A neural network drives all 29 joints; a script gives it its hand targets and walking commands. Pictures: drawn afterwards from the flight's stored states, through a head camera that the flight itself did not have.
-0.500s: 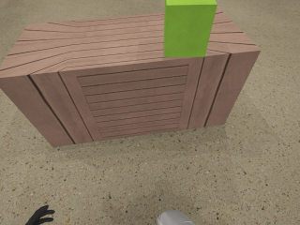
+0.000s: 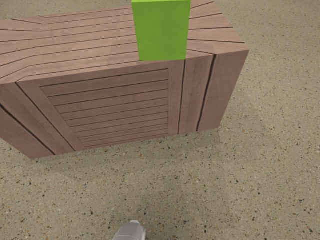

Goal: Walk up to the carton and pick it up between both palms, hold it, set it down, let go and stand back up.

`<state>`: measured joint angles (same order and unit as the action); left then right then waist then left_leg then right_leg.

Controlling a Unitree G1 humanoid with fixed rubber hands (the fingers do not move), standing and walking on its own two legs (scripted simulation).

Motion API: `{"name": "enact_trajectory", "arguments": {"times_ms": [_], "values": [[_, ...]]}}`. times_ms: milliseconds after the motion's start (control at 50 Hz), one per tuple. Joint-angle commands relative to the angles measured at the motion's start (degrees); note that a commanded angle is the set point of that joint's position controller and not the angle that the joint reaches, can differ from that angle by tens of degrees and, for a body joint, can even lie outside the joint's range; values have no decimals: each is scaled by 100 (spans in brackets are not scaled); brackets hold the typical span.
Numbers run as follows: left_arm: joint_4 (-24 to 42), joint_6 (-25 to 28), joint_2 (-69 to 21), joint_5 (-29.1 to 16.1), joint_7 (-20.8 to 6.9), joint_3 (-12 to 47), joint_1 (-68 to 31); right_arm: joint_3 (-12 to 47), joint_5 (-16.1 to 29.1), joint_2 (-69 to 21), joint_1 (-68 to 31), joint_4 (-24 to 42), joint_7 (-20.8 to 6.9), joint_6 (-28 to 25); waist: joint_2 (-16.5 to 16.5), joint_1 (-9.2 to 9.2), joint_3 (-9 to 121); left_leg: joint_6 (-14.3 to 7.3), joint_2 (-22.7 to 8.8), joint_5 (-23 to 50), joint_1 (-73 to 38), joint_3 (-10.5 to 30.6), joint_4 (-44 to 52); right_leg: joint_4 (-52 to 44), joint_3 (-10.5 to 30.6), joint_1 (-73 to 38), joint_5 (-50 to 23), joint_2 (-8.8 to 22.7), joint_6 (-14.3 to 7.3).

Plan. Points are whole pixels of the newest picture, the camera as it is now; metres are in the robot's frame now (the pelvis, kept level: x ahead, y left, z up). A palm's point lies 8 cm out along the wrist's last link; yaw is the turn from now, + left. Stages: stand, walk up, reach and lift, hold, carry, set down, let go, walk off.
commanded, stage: walk up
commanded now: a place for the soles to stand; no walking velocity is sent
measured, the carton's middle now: (161, 21) +0.93 +0.03 +0.03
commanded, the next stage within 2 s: none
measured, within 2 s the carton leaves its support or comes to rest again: neither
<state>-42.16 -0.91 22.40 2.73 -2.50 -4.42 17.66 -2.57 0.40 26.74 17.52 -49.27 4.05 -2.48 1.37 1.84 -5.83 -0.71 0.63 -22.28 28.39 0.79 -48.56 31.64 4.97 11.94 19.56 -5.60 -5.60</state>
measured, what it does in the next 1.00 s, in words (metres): steps on the spot: left foot, then right foot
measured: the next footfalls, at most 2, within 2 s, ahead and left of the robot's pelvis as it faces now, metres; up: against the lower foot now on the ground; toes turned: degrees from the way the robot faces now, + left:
left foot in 0.12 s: +0.14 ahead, +0.12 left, +0.00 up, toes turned +2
right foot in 0.38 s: +0.11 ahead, -0.15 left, +0.00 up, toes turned +11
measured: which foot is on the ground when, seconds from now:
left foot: up 0.00-0.10, down 0.12-0.38, up 0.40-0.62, down 0.64-1.00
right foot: down 0.00-0.12, up 0.14-0.36, down 0.38-1.00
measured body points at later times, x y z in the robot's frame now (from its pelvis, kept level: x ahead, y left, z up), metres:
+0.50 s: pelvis +0.05 -0.03 -0.02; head +0.07 -0.05 +0.43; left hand +0.09 +0.29 -0.12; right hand +0.13 -0.37 -0.13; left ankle +0.07 +0.12 -0.71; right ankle +0.05 -0.15 -0.74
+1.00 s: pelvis +0.07 +0.00 -0.02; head +0.10 +0.00 +0.43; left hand +0.15 +0.32 -0.12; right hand +0.18 -0.33 -0.12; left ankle +0.08 +0.13 -0.74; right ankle +0.06 -0.15 -0.73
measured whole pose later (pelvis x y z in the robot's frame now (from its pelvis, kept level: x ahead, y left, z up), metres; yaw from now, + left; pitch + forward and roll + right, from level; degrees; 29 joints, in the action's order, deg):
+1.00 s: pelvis +0.07 +0.00 -0.02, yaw +4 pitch -3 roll +0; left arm -47.4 -0.9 22.4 1.4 -0.3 -2.5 11.5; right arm -0.6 -0.4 25.7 14.5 -49.3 0.9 -2.0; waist -0.4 1.0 -5.3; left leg -0.2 2.6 -20.9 17.5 5.7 -41.4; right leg 43.9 3.5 15.2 31.1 0.8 0.5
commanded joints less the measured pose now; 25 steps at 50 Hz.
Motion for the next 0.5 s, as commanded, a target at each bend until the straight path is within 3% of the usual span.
{"name": "enact_trajectory", "arguments": {"times_ms": [0,20,40,60,80,100,120,140,160,180,200,220,240,260,280,300,320,340,360,380,400,420,440,460,480], "values": [[526,-36,1132,16,130,-324,287,-154,36,819,555,441,139,-128,875,162,985,-152,109,400,-485,-558,1189,-53,500,-1678,-5344,1010,323],[562,1,1074,-46,163,-296,142,-157,-2,667,734,368,131,-161,512,-18,1100,-192,202,1031,-1200,-815,1670,437,349,-1133,-5112,963,314],[703,-23,1090,-51,135,-232,-254,-163,3,692,1146,265,161,-192,465,-389,1257,-314,131,2010,-2070,-731,2174,1036,103,-439,-4474,738,341],[705,3,871,-139,179,-221,-370,-254,-71,860,1484,165,157,-189,16,-578,1396,-620,-123,2515,-3061,-409,2130,1685,37,261,-3847,753,570],[771,13,814,-156,189,-156,-497,-345,-97,1087,1575,113,197,-178,-581,-822,1452,-1139,-951,2398,-3797,668,2265,2730,-25,1423,-2087,490,781],[696,-34,906,-60,165,-177,-132,-395,-114,1461,1455,262,213,-183,-1026,-508,1434,-1559,-2233,2293,-3632,2977,2580,3421,0,2083,1338,141,851],[474,-120,1394,-70,189,-369,20,-470,-8,1523,931,292,179,-147,-412,-345,843,-1874,-2619,426,-2500,3419,2997,3995,480,1858,1537,438,854],[398,-183,1523,-42,156,-419,299,-484,1,1554,271,461,166,-152,-510,-62,559,-2019,-2922,-1065,-1727,3629,3358,4352,730,1747,1405,614,734],[426,-126,1538,-107,137,-431,225,-447,11,1457,-168,597,175,-210,-361,50,126,-2045,-2829,-1120,-1390,3655,3362,4602,869,2040,1326,745,708],[282,-163,1611,-52,53,-451,178,-375,16,1339,-200,570,141,-254,-37,150,-114,-1719,-2411,-1320,-912,3192,3429,4202,849,1860,1190,861,568],[175,-141,1472,-102,-17,-447,284,-377,-54,1364,-245,560,95,-266,-251,221,-236,-1409,-1956,-1235,-377,2464,3362,3836,556,1443,906,791,522],[59,-119,1331,-112,-89,-353,591,-379,-128,1438,-331,621,61,-255,-794,252,13,-1079,-1538,-1073,-493,1774,3137,2970,365,1088,891,874,526],[71,-110,1113,-124,-92,-300,712,-320,-189,1297,-248,648,-5,-250,-988,155,299,-994,-1299,-1081,-791,1299,2964,2139,34,970,1222,722,451],[65,-50,1078,-163,-97,-312,507,-319,-230,1318,-235,618,-68,-235,-1158,63,375,-995,-1215,-1057,-659,1344,2862,1612,-103,665,1374,771,513],[127,25,962,-200,-41,-307,353,-324,-228,1288,-226,583,-117,-174,-1172,47,252,-856,-1079,-993,-472,1168,2620,873,-123,372,1365,763,464],[-44,92,927,-171,21,-345,551,-265,-241,1150,-409,523,-163,-109,-1127,159,546,-776,-924,-653,-608,797,2092,-5,-458,-285,426,657,458],[-253,167,891,-161,115,-358,680,-221,-234,907,-407,541,-202,-18,-685,207,474,-572,-582,-184,-248,592,1208,-530,-379,-637,-107,516,649],[-251,242,1105,-101,217,-384,426,-100,-169,550,-230,537,-216,67,13,127,405,-416,-72,-77,-203,466,264,-1163,427,-469,278,930,766],[-241,296,1519,-15,257,-341,192,-63,-64,485,-139,622,-230,117,628,21,72,-105,470,-800,623,262,-370,-1732,2183,-148,1046,1807,509],[-112,313,1842,-14,293,-421,-264,-212,-70,765,-248,558,-198,209,124,-68,-165,-35,312,-965,282,1017,-710,-1949,3080,798,1591,2587,138],[-91,322,1863,-42,320,-338,-593,-263,2,921,-106,407,-195,217,125,-155,-624,-56,171,-949,-28,1156,-711,-1945,2974,1395,1691,2631,-89],[-91,347,1719,-48,300,-340,-829,-218,7,792,-21,357,-258,192,490,-281,-591,-86,128,-706,-96,996,-754,-1775,2520,1288,1581,2466,-278],[-144,386,1642,-96,306,-308,-928,-286,-32,897,197,335,-274,169,335,-328,-616,-24,130,-528,39,1023,-626,-1715,2219,894,863,2292,-74],[-100,389,1581,-156,327,-280,-906,-317,2,980,235,264,-278,103,367,-359,-443,-55,54,-596,-85,630,-587,-1367,1907,679,-237,2337,-272],[-200,403,1630,-181,280,-288,-682,-315,-68,952,342,181,-249,69,521,-334,-12,-50,-35,-649,-28,593,-411,-995,1691,15,-813,2259,-372]]}}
